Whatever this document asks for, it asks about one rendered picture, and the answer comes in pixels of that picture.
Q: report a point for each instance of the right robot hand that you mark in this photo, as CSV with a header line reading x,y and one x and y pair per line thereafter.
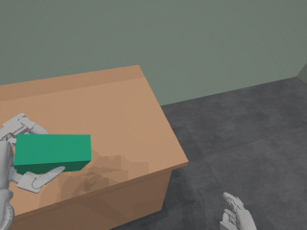
x,y
241,220

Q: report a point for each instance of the left robot hand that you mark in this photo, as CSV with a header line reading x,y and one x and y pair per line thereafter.
x,y
29,181

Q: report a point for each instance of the table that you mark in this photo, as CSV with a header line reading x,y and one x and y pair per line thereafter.
x,y
133,149

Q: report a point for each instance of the left robot forearm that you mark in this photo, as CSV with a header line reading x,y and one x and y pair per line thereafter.
x,y
6,210

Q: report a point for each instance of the sponge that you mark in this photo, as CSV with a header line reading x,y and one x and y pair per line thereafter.
x,y
40,153

